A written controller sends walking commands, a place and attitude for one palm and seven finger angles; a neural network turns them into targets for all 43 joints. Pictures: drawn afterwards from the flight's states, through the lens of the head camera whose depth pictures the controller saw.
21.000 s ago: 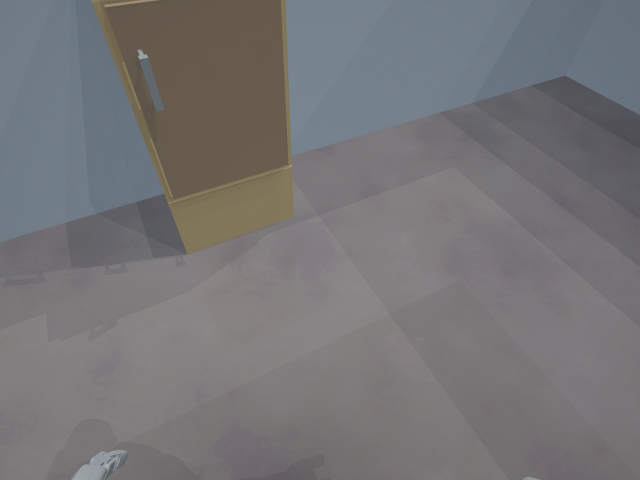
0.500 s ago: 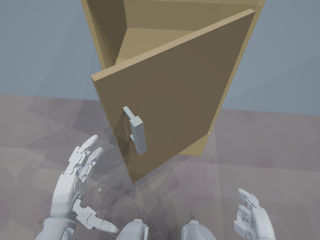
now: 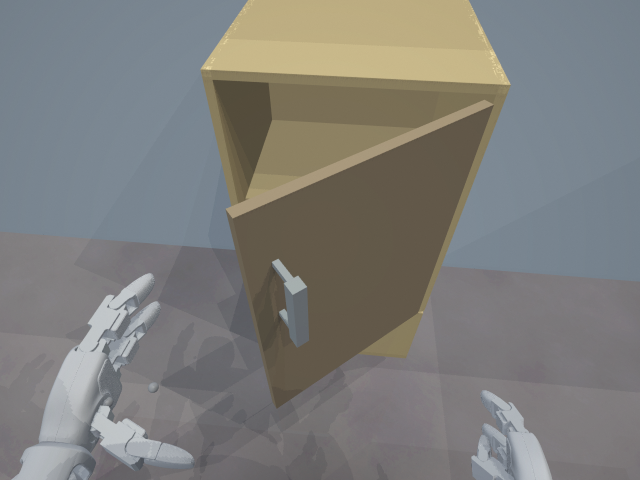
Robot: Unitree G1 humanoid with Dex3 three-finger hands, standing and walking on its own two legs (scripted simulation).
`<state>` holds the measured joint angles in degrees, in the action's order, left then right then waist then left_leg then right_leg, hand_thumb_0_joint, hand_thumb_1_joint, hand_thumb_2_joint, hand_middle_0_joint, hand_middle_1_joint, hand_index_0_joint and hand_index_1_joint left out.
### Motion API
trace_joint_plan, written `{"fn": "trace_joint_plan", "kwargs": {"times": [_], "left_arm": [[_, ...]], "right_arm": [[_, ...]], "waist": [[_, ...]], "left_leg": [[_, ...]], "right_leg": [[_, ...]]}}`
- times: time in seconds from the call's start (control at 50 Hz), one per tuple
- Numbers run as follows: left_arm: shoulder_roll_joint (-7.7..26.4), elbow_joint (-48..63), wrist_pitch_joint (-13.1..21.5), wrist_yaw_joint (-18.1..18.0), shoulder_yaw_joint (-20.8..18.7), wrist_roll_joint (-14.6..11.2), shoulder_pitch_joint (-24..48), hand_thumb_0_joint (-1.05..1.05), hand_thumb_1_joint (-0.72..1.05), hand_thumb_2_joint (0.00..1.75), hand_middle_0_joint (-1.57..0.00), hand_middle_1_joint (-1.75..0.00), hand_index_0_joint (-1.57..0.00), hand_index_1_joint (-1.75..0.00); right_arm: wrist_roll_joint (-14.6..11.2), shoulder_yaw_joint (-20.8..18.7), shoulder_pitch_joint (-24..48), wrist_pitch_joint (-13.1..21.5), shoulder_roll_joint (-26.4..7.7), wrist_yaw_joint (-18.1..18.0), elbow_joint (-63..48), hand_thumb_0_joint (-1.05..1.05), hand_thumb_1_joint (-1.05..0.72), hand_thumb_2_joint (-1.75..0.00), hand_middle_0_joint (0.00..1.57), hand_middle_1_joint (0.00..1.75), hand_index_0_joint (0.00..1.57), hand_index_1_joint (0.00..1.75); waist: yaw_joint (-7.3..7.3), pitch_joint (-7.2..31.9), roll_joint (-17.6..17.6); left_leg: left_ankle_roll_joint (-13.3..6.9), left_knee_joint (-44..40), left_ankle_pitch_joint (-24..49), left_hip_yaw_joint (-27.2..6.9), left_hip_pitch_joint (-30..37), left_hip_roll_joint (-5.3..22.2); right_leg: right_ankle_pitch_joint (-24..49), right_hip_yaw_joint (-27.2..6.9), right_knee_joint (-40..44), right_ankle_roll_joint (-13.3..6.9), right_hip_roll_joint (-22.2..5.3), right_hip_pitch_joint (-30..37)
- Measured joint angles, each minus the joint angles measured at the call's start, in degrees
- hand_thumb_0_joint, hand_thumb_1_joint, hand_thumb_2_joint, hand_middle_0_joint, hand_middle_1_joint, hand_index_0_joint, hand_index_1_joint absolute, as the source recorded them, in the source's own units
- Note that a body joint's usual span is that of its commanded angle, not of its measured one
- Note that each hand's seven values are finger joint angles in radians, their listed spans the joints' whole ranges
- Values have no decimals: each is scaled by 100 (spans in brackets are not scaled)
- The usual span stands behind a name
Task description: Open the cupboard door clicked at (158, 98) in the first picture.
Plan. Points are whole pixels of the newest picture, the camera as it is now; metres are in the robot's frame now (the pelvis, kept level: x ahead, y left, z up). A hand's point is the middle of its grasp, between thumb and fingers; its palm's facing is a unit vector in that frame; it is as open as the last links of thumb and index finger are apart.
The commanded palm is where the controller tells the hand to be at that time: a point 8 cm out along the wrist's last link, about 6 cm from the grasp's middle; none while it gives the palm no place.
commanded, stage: draw the hand back to the body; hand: left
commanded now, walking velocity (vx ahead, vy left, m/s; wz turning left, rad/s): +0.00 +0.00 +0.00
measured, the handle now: (289, 304) +0.35 +0.08 +0.01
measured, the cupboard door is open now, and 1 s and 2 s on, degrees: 40 40 40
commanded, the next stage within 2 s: step back with the hand held close in 1.02 s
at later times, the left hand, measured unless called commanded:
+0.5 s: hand (42, 328) +0.21 +0.26 +0.18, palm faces +0.39 -0.83 -0.40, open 10.8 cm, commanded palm +0.16 +0.30 +0.20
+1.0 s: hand (37, 326) +0.20 +0.25 +0.20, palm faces +0.43 -0.80 -0.41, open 7.5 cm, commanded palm +0.15 +0.29 +0.22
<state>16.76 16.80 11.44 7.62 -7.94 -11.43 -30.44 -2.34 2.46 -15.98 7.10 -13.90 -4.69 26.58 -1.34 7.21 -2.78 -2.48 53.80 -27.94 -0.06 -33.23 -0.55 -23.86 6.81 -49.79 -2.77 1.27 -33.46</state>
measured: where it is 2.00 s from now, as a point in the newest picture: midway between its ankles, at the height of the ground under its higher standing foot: outside the picture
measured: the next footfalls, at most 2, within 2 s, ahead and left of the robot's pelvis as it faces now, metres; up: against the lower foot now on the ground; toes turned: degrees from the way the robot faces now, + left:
none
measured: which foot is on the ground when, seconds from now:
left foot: down 0.00-1.00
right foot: down 0.00-1.00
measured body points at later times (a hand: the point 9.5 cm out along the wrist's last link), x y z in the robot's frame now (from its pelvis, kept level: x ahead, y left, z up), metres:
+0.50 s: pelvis +0.02 +0.02 +0.05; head +0.00 +0.00 +0.50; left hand +0.18 +0.30 +0.20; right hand +0.20 -0.19 -0.03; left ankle -0.01 +0.09 -0.69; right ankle +0.02 -0.09 -0.69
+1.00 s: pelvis +0.01 -0.01 +0.05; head -0.01 -0.03 +0.50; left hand +0.17 +0.29 +0.22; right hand +0.19 -0.23 -0.03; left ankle -0.01 +0.09 -0.69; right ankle +0.02 -0.09 -0.69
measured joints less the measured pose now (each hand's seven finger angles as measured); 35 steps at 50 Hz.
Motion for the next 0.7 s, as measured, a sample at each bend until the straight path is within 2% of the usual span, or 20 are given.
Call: {"fn": "trace_joint_plan", "kwargs": {"times": [0.08, 0.14, 0.2, 0.32, 0.46, 0.7], "left_arm": [[80, 268, -521, -877, 55, 534, -179, -1, -34, 37, -16, -30, -16, -30], [71, 380, -749, -1221, 87, 738, -309, -1, -25, 41, -16, -30, -16, -30], [97, 461, -873, -1405, 100, 860, -321, -1, -16, 45, -16, -30, -16, -30], [160, 497, -916, -1549, -101, 940, -61, 0, 5, 53, -17, -30, -17, -30], [237, 566, -837, -1532, -508, 914, 133, 0, 29, 64, -18, -30, -18, -31], [452, 719, -692, -1481, -1213, 835, 337, 1, 70, 82, -20, -30, -20, -31]], "right_arm": [[44, 30, 49, -125, 69, -83, 104, 1, -90, -90, 20, 30, 20, 30], [68, 67, 78, -155, 89, -108, 188, 1, -90, -90, 20, 30, 20, 30], [94, 116, 94, -138, 95, -116, 298, 1, -90, -90, 20, 30, 20, 30], [141, 192, 194, -62, 106, -90, 541, 1, -90, -90, 20, 30, 20, 30], [194, 184, 342, -29, 133, 9, 720, 1, -90, -90, 20, 30, 20, 30], [225, 28, 452, -92, 47, 91, 907, 1, -90, -90, 20, 30, 20, 30]], "waist": [[-6, -65, -27], [-34, -163, -69], [-93, -270, -84], [-182, -483, -103], [-216, -665, -75], [-294, -816, -71]], "left_leg": [[-41, -506, 189, 56, 500, -49], [-74, -869, 330, 93, 872, -89], [-103, -1209, 467, 108, 1221, -136], [-131, -1816, 720, 110, 1848, -206], [-122, -2429, 978, 140, 2422, -227], [-43, -2925, 1200, 132, 2876, -155]], "right_leg": [[177, -74, 464, 57, -26, 477], [313, -124, 802, 106, -49, 833], [433, -152, 1109, 145, -81, 1171], [656, -175, 1669, 192, -125, 1784], [889, -227, 2213, 200, -120, 2314], [1124, -234, 2729, 122, -26, 2769]]}}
